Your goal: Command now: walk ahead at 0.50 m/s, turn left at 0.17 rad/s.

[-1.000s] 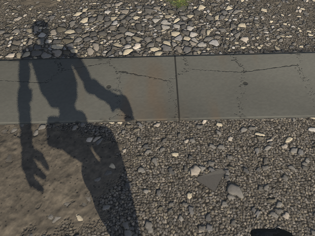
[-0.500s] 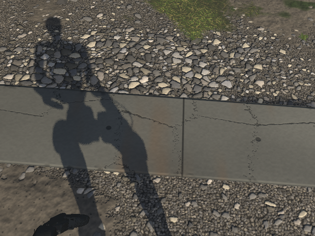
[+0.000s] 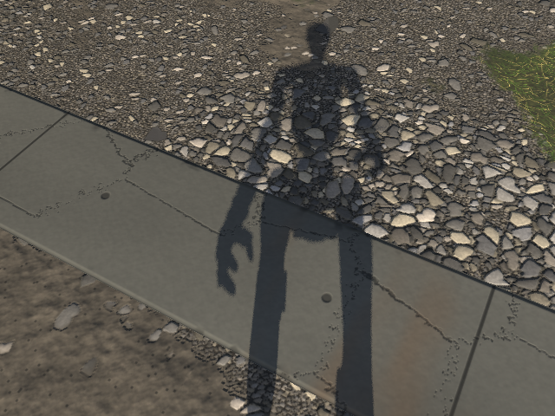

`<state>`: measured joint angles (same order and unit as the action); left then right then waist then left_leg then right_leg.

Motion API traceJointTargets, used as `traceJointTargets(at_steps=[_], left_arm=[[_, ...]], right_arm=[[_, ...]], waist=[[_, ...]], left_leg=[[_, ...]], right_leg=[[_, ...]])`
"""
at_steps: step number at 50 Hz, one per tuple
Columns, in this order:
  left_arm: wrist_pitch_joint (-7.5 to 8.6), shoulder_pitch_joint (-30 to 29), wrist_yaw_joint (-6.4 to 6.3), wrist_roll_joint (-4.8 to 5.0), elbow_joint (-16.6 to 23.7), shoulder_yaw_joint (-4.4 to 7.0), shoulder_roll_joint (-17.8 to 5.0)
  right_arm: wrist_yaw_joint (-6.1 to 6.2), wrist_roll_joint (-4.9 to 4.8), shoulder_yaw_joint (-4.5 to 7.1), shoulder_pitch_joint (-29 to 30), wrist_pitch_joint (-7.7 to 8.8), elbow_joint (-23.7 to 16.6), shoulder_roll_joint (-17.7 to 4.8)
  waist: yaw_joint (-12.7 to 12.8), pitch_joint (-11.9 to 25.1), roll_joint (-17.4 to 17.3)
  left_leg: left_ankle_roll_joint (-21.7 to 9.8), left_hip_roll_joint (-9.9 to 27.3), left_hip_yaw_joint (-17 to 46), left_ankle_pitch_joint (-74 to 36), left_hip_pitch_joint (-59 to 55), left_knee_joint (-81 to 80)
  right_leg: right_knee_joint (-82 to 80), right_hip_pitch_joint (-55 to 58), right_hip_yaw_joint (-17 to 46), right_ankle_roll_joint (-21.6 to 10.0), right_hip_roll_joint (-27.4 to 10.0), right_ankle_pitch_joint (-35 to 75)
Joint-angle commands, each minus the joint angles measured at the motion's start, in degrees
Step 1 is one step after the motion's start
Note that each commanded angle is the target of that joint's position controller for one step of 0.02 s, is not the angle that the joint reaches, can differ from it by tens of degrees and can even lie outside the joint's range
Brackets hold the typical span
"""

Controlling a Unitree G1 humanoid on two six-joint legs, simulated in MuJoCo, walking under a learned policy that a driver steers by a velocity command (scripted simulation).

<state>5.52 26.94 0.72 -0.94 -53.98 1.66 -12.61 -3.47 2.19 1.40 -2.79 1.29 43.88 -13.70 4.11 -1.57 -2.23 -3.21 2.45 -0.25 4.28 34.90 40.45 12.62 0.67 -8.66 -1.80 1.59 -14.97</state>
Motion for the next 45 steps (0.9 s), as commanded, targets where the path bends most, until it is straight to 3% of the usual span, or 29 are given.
traceJointTargets(at_steps=[1, 3, 4, 5, 6, 7, 8, 9, 10, 12, 14, 19, 23, 27, 30, 32, 33, 34, 35, 36, 37, 38, 39, 41, 45], left_arm=[[0.16, 1.3, -0.41, -0.01, 1.3, 1.68, -9.0], [-0.59, 1.8, -0.66, -0.01, 0.2, 1.75, -9.7], [-0.98, 1.7, -0.73, 0.23, -0.3, 1.71, -9.9], [-1.23, 1.8, -0.78, 0.52, -0.3, 1.37, -9.1], [-1.09, 0.4, -0.70, 0.66, 2.2, 0.62, -7.2], [-1.13, 5.4, -0.17, 1.57, 3.9, -0.34, -1.7], [-1.60, 0.3, -0.72, 0.08, 3.4, 1.60, -8.5], [-1.26, -3.5, -0.41, 0.36, 4.8, 1.72, -7.8], [-1.06, -4.4, -0.21, 0.51, 4.5, 1.44, -6.5], [-2.61, -1.9, 0.26, -0.42, 2.5, 1.22, -4.5], [-3.71, -2.2, 0.97, -0.68, 2.3, 1.48, -3.7], [-4.45, -11.7, 1.44, -0.51, 5.0, 1.81, -3.3], [-4.06, -19.1, 1.87, -0.63, 7.5, 0.94, -2.2], [-3.84, -25.8, 2.32, -0.95, 10.5, 0.26, -1.8], [-3.87, -23.5, 1.99, -1.02, 10.6, 0.68, -2.6], [-3.70, -15.2, 1.41, -1.30, 8.3, 1.80, -4.6], [-3.26, -7.4, 1.09, -1.72, 5.9, 2.85, -6.3], [-3.18, 0.5, 0.24, -2.25, 4.3, 4.72, -11.5], [-3.88, -3.1, -0.14, -0.91, 6.0, 6.09, -16.8], [-4.64, -2.6, -0.23, 0.81, 5.9, 6.13, -16.0], [-4.68, -5.8, -0.73, 0.82, 5.6, 5.43, -13.4], [-4.55, -7.9, -0.77, 0.61, 5.6, 4.61, -10.1], [-4.15, -10.0, -0.95, 0.60, 5.8, 4.11, -8.6], [-3.14, -10.9, -1.05, 0.77, 6.3, 3.63, -8.0], [-2.16, -7.1, -0.70, 0.91, 6.1, 4.15, -10.5]], right_arm=[[0.27, 0.00, -0.07, 5.3, 1.04, -4.7, -2.9], [0.86, 0.30, 0.17, 3.1, 1.50, -3.9, -3.5], [1.25, 0.52, 0.58, -2.3, 1.98, -2.0, -4.0], [1.86, 1.11, 1.45, -11.4, 2.66, 1.5, -5.8], [2.66, 2.17, 2.79, -21.9, 3.02, 3.6, -10.2], [3.26, 1.51, 4.00, -23.4, 2.51, 3.9, -15.1], [3.29, -1.07, 3.94, -21.8, 2.05, 3.8, -13.0], [3.17, -1.40, 3.08, -17.2, 2.24, 3.9, -10.0], [2.84, -1.33, 2.39, -14.2, 2.66, 3.8, -7.1], [3.09, -1.40, 1.64, -11.5, 3.45, 4.1, -4.0], [3.30, -1.40, 1.67, -13.6, 4.50, 5.4, -4.1], [3.69, -1.29, 1.62, -18.5, 5.16, 8.2, -4.1], [4.13, -1.35, 1.36, -20.2, 5.31, 9.3, -4.5], [5.08, -1.14, 1.34, -24.7, 4.74, 11.6, -5.3], [5.73, -0.87, 1.58, -24.0, 4.12, 12.1, -7.0], [5.98, -0.67, 2.08, -22.5, 3.30, 11.6, -8.8], [5.83, -0.92, 2.25, -21.6, 2.89, 11.0, -9.4], [5.54, -1.25, 1.96, -21.0, 3.05, 9.0, -8.2], [4.34, -1.90, 1.33, -22.3, 3.68, 5.1, -3.0], [4.03, -1.14, 1.98, -16.3, 4.48, 3.5, -7.4], [3.84, -1.64, 1.63, -13.1, 5.26, 2.0, -6.4], [3.95, -1.78, 1.70, -13.6, 5.61, 2.3, -6.4], [3.98, -0.94, 1.76, -13.2, 4.83, 2.1, -5.9], [3.60, 0.45, 1.53, -15.3, 2.39, 2.2, -4.5], [3.06, 0.50, 1.36, -8.7, 0.48, -1.2, -4.0]], waist=[[-1.7, -3.0, 7.5], [-3.1, -1.7, 8.0], [-5.6, 1.2, 7.5], [-9.1, 6.6, 5.5], [-13.2, 13.9, -0.1], [-10.0, 18.6, -12.8], [-10.8, 14.1, -3.4], [-8.3, 6.8, -2.5], [-6.3, 3.4, -0.9], [-3.1, 1.2, -1.5], [-2.4, 0.7, -1.4], [-3.6, -3.3, -0.9], [-4.9, -4.6, -0.9], [-6.9, -5.7, -0.5], [-4.9, -3.1, -2.4], [-1.1, 2.2, -3.5], [2.6, 6.5, -2.2], [5.9, 12.0, 3.3], [0.9, 16.3, 17.4], [3.3, 15.2, 6.5], [1.4, 7.9, 4.2], [-1.4, 2.5, -0.4], [-3.7, 0.4, -1.2], [-5.9, 0.9, 0.6], [-4.8, -0.5, 3.4]], left_leg=[[-1.4, -0.9, -3.8, 2.6, -3.6, -5.4], [-3.2, -3.0, -5.0, 7.0, -8.8, -8.8], [-4.4, -4.8, -5.7, 6.5, -16.2, -12.2], [-5.9, -4.9, -4.9, 5.0, -28.9, -14.2], [-9.0, 7.7, 8.9, 10.4, -43.8, -15.2], [-16.0, 22.8, 35.4, 11.0, -55.9, -21.6], [-15.2, 20.4, 34.3, 9.3, -50.9, -23.2], [-13.5, 17.5, 25.5, 4.9, -44.0, -24.2], [-11.6, 14.6, 19.9, -0.3, -37.2, -26.4], [-8.2, 10.7, 11.5, -2.6, -29.6, -30.0], [-7.9, 10.2, 8.0, -6.1, -27.8, -32.0], [-6.5, 9.6, 0.7, -7.9, -29.4, -34.8], [-4.9, 8.8, -4.9, -14.1, -31.3, -34.2], [-4.2, 10.7, -8.1, -22.8, -38.7, -30.9], [-3.2, 11.7, -10.8, -44.2, -42.7, -22.1], [-3.2, 12.1, -12.2, -53.8, -42.3, -7.7], [-2.5, 11.3, -13.0, -46.8, -37.2, 4.6], [-1.0, 8.9, -13.4, -25.9, -24.4, 22.7], [2.6, -5.5, -8.8, 25.3, 1.0, 44.5], [2.1, -3.2, 2.2, 22.0, 7.6, 46.5], [1.8, 0.0, 3.0, 17.3, 9.4, 43.1], [1.9, 2.0, 2.5, 14.8, 6.2, 36.7], [2.6, 3.4, 2.9, 14.4, 2.8, 32.1], [4.0, 3.6, 2.3, 14.2, -2.2, 27.3], [6.1, 3.5, 0.2, 7.1, 0.7, 17.2]], right_leg=[[-2.3, -1.0, 7.6, -7.5, -16.0, 28.1], [3.4, 1.6, 6.8, -7.0, -16.4, 38.7], [10.5, 1.6, 5.5, -6.3, -15.4, 44.9], [20.9, -2.8, 3.4, -5.2, -13.2, 43.2], [37.2, -14.6, 1.5, -3.8, -10.8, 24.0], [56.0, -35.0, 1.1, -1.6, -0.7, -15.8], [59.8, -40.0, 8.8, -2.2, -2.8, -13.9], [58.4, -40.9, 9.7, -2.7, -5.0, -8.6], [55.0, -38.2, 9.7, -2.5, -6.5, -5.2], [51.3, -32.3, 10.0, -1.5, -7.5, -2.8], [51.1, -31.7, 10.2, -1.1, -6.8, -0.6], [45.6, -40.8, 11.3, -0.4, -6.8, 9.5], [34.8, -39.8, 7.7, -0.7, -5.8, 16.4], [26.5, -39.5, 3.0, -2.9, -4.5, 14.3], [23.9, -32.9, -0.4, -6.0, -0.6, 6.6], [22.3, -22.8, -1.5, -8.9, 3.3, 1.1], [17.6, -11.7, 0.2, -10.8, 4.3, 2.6], [14.6, 2.2, 14.1, -14.6, -5.8, -0.9], [7.8, 17.7, 47.6, -24.4, -21.8, 4.9], [4.5, 16.1, 47.4, -25.2, -21.3, 7.3], [3.6, 9.4, 39.8, -23.0, -20.4, 9.3], [2.1, 0.7, 34.3, -19.8, -17.7, 14.9], [1.5, -4.9, 29.9, -17.4, -14.3, 18.6], [0.4, -10.0, 25.1, -15.9, -10.7, 22.4], [-1.2, -12.2, 23.2, -14.8, -7.5, 22.3]])
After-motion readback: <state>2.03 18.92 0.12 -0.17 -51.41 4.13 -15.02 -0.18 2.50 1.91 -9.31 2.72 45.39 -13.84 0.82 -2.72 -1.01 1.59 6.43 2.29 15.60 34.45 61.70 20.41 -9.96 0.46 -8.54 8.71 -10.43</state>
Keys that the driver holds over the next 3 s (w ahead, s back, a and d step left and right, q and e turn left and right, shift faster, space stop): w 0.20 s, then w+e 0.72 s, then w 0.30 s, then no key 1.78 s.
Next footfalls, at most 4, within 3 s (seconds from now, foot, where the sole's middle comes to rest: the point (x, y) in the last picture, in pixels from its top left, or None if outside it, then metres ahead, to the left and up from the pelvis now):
0.10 left None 0.20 0.10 -0.78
0.68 right None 0.48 -0.08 -0.78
1.22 left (331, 285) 0.83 -0.04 -0.78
1.66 right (403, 303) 0.78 -0.23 -0.78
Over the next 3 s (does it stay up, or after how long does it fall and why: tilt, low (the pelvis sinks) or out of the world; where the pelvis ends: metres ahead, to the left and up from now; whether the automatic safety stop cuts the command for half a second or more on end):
stays up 0.76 -0.14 0.00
